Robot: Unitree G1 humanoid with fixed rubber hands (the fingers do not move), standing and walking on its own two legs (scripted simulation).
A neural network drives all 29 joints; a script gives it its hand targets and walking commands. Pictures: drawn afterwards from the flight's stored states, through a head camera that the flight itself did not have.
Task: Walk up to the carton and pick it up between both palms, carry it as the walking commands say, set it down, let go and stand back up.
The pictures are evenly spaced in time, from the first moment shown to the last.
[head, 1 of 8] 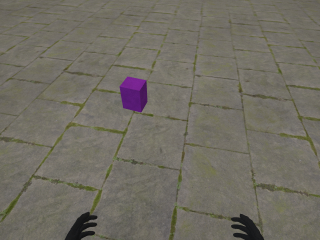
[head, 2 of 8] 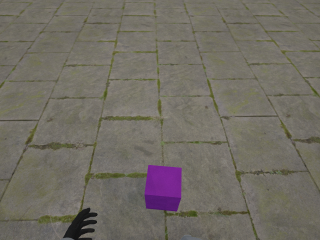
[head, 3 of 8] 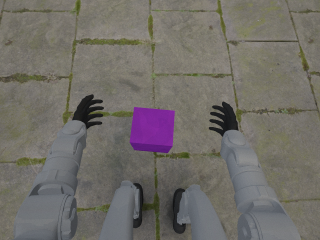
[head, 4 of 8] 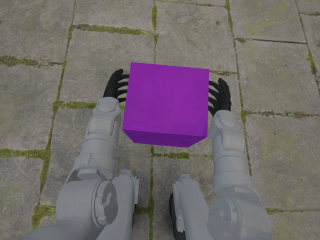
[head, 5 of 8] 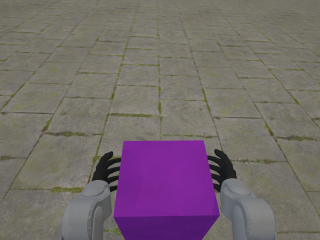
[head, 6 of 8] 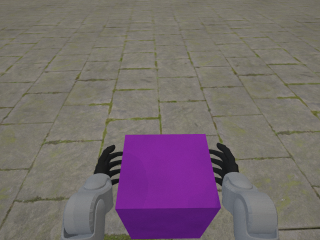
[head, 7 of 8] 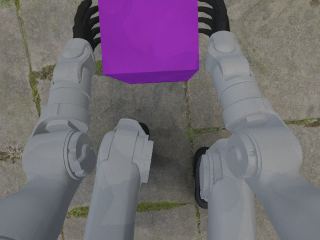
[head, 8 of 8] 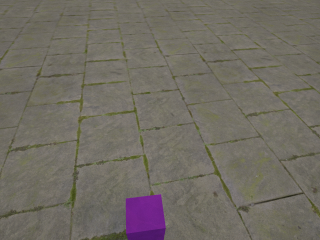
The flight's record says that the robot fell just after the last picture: no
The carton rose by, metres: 0.67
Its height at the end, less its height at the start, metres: +0.00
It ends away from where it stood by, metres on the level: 1.35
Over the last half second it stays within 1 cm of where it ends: yes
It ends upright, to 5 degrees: yes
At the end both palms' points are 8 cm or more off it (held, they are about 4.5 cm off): yes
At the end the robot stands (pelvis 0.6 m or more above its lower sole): yes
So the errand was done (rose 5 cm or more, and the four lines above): yes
